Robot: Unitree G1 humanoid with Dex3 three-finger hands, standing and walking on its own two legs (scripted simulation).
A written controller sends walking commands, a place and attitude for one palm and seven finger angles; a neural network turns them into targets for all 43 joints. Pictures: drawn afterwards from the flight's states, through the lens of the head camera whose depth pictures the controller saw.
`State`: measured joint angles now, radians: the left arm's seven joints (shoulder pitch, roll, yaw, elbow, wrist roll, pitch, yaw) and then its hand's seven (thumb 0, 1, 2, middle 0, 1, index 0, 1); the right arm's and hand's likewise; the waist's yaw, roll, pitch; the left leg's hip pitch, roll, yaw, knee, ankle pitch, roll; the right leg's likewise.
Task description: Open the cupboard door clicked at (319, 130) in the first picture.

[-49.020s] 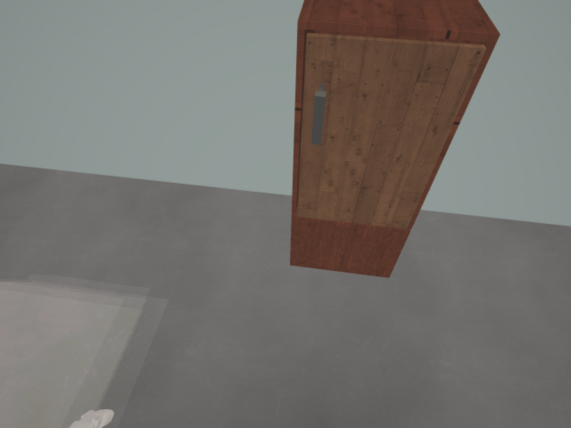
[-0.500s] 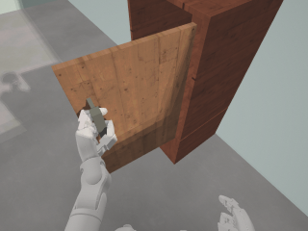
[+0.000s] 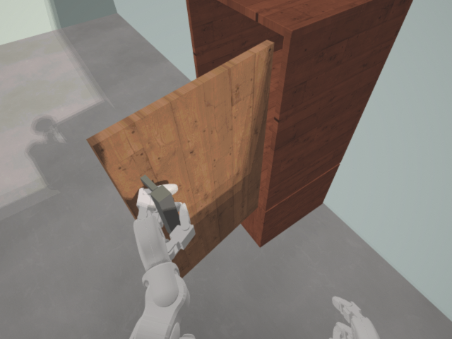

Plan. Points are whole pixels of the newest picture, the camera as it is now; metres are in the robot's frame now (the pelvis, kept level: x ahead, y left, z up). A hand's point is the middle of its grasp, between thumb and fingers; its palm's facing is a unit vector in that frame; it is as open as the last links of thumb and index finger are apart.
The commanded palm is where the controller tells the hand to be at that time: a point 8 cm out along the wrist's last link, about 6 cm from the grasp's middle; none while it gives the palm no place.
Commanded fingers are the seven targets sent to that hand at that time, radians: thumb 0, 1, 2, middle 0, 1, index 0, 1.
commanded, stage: open thumb and fingers to let go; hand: left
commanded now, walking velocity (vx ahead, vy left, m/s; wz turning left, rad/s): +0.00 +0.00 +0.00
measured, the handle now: (161, 207) +0.34 +0.13 +0.05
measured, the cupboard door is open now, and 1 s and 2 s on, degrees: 100 100 100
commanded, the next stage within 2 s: slide the hand sideways off the handle in 0.72 s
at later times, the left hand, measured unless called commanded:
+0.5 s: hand (183, 221) +0.31 +0.08 +0.06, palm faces +0.36 -0.93 +0.00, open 13.3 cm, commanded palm +0.27 +0.12 +0.06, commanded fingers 0.00 -0.50 0.30 -0.22 -0.75 -0.22 -0.75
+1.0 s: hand (176, 237) +0.28 +0.09 +0.05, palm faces -0.09 -0.99 -0.07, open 15.8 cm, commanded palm +0.27 +0.13 +0.06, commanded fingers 0.00 -0.50 0.30 -0.15 -0.30 -0.15 -0.30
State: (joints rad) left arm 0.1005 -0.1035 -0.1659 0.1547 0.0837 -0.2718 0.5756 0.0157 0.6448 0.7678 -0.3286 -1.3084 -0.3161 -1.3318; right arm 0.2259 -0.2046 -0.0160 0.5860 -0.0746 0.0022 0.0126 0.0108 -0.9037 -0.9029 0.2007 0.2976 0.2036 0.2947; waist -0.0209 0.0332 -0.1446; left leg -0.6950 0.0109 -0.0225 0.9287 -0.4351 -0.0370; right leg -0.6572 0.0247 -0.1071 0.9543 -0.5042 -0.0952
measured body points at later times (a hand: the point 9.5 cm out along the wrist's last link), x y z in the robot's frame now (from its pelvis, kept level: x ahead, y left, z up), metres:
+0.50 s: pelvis -0.01 +0.02 +0.00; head +0.03 +0.00 +0.45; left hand +0.28 +0.13 +0.06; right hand +0.16 -0.21 -0.11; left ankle +0.01 +0.15 -0.68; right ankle -0.01 -0.05 -0.68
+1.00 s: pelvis -0.03 +0.04 -0.01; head +0.01 +0.03 +0.44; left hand +0.28 +0.15 +0.06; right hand +0.13 -0.18 -0.11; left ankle +0.01 +0.15 -0.68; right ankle -0.01 -0.05 -0.68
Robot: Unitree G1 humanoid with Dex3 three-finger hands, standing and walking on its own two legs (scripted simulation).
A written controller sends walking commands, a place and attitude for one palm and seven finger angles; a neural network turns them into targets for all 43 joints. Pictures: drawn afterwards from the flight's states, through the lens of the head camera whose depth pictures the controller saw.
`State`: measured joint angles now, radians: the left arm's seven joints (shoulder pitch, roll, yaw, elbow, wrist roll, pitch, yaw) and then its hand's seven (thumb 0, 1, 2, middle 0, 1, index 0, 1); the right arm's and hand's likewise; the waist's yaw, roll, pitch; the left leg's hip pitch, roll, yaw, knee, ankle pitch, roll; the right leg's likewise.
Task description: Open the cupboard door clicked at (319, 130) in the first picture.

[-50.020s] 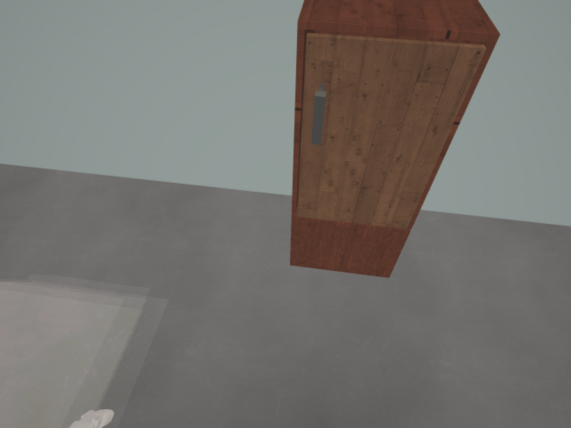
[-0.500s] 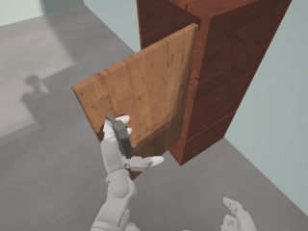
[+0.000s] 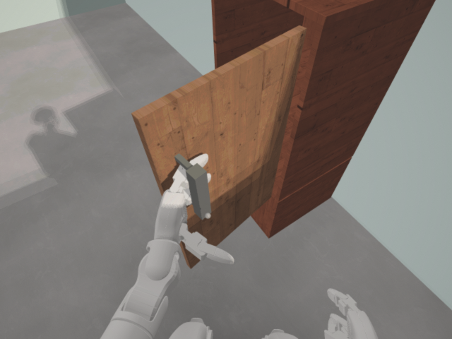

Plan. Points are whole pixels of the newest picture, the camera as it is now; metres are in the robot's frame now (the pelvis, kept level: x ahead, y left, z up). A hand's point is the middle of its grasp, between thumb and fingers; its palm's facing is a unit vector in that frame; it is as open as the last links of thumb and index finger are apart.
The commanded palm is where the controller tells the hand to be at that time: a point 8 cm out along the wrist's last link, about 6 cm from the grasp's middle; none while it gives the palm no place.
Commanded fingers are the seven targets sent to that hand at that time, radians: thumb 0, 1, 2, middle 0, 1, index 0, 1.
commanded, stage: slide the hand sideways off the handle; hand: left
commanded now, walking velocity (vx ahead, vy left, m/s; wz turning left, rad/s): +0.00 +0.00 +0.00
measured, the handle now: (192, 186) +0.37 +0.09 +0.06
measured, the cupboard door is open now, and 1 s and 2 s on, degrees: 100 100 100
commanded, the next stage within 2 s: draw the hand back to the body in 1.02 s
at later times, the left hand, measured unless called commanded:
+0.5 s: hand (193, 234) +0.28 +0.07 +0.06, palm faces -0.07 -1.00 +0.01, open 16.2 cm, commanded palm +0.25 +0.13 +0.06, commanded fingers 0.00 -0.50 0.30 -0.15 -0.30 -0.15 -0.30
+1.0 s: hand (165, 261) +0.23 +0.11 +0.06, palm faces -0.04 -1.00 -0.02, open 16.3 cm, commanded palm +0.21 +0.17 +0.06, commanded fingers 0.00 -0.50 0.30 -0.15 -0.30 -0.15 -0.30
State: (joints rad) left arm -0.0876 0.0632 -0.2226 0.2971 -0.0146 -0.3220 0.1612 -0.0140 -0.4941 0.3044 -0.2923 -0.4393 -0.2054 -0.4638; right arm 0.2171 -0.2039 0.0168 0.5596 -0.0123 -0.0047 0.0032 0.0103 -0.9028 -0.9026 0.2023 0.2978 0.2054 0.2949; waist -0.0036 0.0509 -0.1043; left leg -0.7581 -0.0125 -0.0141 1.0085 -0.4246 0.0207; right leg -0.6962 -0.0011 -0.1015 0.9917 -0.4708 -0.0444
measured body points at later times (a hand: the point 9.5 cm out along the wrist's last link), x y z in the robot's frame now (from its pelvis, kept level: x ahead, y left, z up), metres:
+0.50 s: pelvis +0.03 +0.01 +0.00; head +0.09 +0.01 +0.45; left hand +0.28 +0.13 +0.06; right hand +0.20 -0.21 -0.09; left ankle +0.04 +0.10 -0.68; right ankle +0.02 -0.10 -0.68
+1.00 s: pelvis +0.03 -0.01 -0.01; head +0.09 -0.02 +0.44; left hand +0.23 +0.16 +0.06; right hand +0.21 -0.24 -0.09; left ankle +0.04 +0.10 -0.68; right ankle +0.02 -0.10 -0.68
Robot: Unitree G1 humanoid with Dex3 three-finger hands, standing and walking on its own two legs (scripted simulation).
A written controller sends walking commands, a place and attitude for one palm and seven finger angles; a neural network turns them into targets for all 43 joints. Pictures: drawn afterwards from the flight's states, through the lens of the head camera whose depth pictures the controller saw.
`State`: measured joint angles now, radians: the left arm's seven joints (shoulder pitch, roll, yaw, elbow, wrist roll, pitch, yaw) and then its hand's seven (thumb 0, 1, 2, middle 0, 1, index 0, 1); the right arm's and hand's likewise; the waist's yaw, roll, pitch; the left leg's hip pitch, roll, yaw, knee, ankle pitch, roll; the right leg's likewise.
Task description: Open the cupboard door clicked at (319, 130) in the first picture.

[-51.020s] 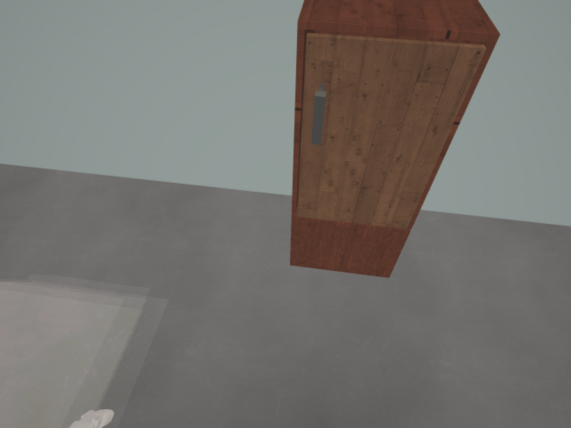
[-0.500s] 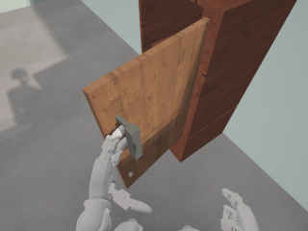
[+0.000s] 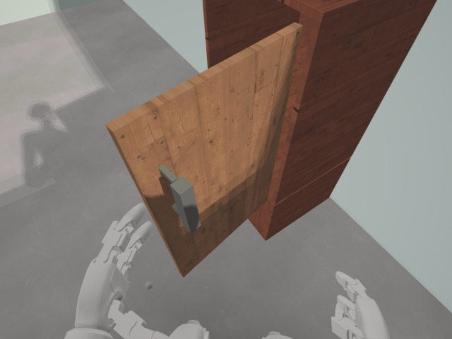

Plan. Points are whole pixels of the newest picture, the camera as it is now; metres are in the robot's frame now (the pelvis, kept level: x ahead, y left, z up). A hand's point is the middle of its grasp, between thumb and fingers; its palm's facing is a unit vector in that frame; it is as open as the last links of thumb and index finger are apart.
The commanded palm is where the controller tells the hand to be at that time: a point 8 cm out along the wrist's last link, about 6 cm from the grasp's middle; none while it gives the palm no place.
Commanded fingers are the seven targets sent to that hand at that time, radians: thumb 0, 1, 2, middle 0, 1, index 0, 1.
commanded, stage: slide the hand sideways off the handle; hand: left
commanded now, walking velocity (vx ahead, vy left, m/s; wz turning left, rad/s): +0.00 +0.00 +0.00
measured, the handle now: (179, 199) +0.33 +0.10 +0.07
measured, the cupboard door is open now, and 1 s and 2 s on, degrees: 100 100 100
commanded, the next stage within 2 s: draw the hand back to the body in 0.02 s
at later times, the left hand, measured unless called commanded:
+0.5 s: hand (104, 285) +0.18 +0.17 +0.12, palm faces -0.03 -1.00 -0.05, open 16.3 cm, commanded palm +0.15 +0.23 +0.13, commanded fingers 0.00 -0.50 0.30 -0.15 -0.30 -0.15 -0.30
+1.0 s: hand (16, 249) +0.20 +0.25 +0.18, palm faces +0.28 -0.89 -0.37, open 12.9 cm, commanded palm +0.16 +0.30 +0.20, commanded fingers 0.00 0.38 0.68 -0.18 -0.30 -0.18 -0.30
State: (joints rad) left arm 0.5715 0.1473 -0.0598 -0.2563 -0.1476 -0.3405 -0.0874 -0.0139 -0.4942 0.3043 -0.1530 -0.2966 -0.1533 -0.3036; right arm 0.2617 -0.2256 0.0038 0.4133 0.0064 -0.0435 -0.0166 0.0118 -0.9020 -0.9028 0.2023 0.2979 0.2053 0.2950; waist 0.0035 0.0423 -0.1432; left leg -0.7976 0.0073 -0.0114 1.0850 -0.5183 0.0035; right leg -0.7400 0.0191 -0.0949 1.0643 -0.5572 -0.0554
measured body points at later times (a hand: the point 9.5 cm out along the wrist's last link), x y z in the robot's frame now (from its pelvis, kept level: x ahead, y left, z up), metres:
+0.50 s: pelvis -0.01 +0.01 +0.02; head +0.01 +0.00 +0.47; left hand +0.18 +0.22 +0.12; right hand +0.17 -0.22 -0.05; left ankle +0.01 +0.12 -0.66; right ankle -0.02 -0.08 -0.66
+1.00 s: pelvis +0.01 +0.03 +0.07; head +0.01 +0.02 +0.52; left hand +0.18 +0.30 +0.20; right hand +0.20 -0.18 -0.01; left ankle +0.01 +0.12 -0.66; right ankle -0.02 -0.08 -0.66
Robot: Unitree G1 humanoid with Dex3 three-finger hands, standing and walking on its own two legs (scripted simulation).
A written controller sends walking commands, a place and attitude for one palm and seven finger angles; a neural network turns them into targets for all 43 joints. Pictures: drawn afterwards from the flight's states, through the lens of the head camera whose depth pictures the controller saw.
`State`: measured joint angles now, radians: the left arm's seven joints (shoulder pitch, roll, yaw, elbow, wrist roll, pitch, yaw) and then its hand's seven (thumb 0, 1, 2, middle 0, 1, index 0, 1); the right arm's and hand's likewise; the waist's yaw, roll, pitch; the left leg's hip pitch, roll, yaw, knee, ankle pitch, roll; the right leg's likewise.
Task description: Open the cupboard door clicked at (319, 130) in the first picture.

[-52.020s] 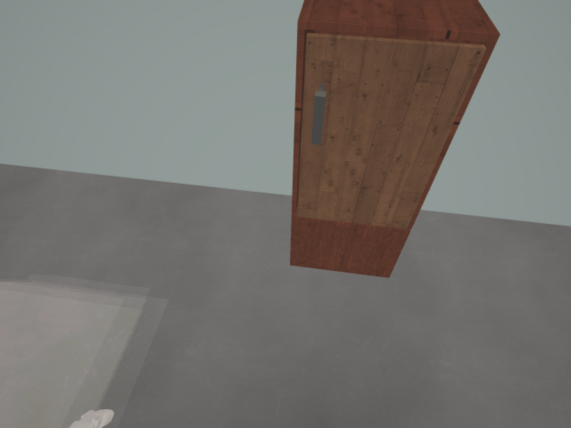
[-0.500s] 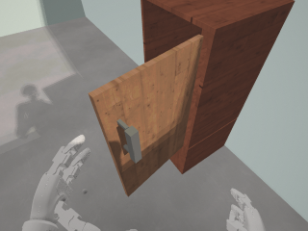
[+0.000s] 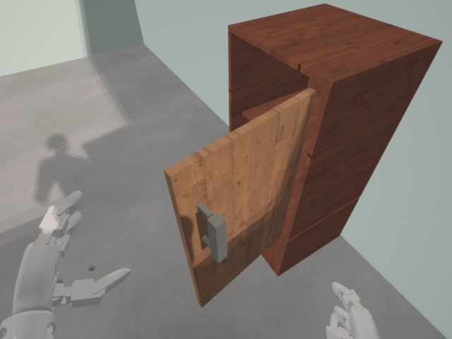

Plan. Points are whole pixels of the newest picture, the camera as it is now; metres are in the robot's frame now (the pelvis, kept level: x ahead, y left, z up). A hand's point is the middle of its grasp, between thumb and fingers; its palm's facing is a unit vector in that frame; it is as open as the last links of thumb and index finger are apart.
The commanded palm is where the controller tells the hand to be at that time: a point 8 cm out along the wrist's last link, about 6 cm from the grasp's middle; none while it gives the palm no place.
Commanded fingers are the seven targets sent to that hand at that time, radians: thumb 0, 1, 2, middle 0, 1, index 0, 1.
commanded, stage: draw the hand back to the body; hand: left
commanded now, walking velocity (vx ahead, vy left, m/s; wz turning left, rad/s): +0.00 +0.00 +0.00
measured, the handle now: (211, 232) +0.32 +0.07 +0.01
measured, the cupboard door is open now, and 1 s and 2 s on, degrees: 100 100 100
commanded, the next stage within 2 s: step back with the hand held close in 0.70 s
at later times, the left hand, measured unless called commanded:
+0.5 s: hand (52, 242) +0.19 +0.25 +0.17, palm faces +0.45 -0.80 -0.39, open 7.7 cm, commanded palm +0.14 +0.29 +0.18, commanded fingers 0.00 0.90 0.90 -0.20 -0.30 -0.20 -0.30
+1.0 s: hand (61, 246) +0.18 +0.23 +0.17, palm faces +0.40 -0.79 -0.47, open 7.4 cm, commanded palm +0.13 +0.27 +0.19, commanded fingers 0.00 0.90 0.90 -0.20 -0.30 -0.20 -0.30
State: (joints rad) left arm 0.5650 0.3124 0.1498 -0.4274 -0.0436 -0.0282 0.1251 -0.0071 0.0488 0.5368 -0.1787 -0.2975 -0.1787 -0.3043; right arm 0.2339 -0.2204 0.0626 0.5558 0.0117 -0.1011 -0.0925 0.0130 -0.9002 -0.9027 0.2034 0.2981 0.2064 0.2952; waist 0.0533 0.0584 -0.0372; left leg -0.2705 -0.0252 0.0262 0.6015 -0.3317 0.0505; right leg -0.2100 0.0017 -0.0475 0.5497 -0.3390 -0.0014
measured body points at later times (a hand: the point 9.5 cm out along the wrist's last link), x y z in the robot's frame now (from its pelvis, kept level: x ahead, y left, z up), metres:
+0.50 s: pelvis +0.00 -0.01 +0.01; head -0.02 -0.03 +0.46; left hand +0.16 +0.29 +0.19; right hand +0.18 -0.23 -0.07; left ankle -0.01 +0.08 -0.73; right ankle -0.03 -0.12 -0.73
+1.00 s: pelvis -0.02 -0.03 +0.01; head -0.02 -0.05 +0.46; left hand +0.15 +0.27 +0.20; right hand +0.16 -0.27 -0.08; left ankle -0.01 +0.08 -0.73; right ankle -0.03 -0.12 -0.73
